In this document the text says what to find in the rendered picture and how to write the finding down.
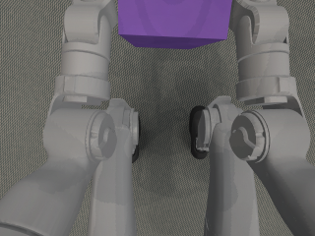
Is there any robot right shin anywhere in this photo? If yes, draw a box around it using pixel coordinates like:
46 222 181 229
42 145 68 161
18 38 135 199
195 95 243 151

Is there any robot right forearm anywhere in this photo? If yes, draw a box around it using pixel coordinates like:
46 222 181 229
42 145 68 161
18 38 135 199
228 0 311 138

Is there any robot left upper arm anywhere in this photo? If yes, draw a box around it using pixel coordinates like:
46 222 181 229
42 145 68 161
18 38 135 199
0 108 117 236

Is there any left robot thigh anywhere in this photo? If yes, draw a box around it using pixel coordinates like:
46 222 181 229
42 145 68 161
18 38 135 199
87 105 139 236

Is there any robot left forearm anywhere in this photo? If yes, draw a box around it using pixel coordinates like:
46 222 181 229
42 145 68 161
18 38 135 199
42 0 118 146

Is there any robot right upper arm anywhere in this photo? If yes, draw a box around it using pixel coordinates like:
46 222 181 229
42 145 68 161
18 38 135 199
229 108 315 236

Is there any carton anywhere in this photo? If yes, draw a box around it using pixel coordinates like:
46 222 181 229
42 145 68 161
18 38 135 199
117 0 232 50

